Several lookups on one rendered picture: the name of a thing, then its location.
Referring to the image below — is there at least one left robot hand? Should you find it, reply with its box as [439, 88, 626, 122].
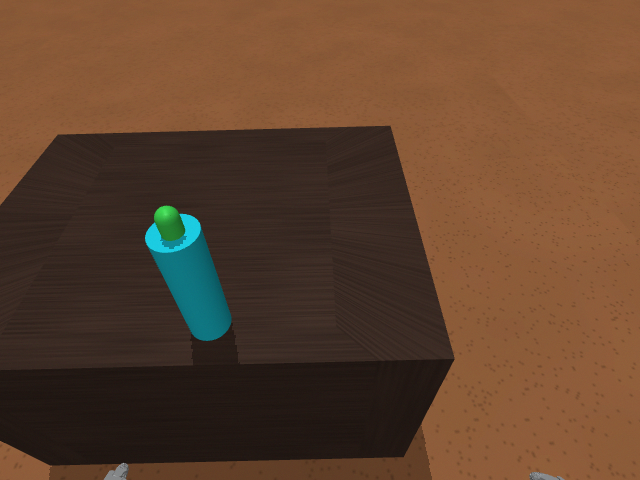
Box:
[104, 463, 129, 480]

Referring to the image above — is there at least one bottle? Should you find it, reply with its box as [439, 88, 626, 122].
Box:
[145, 206, 232, 341]

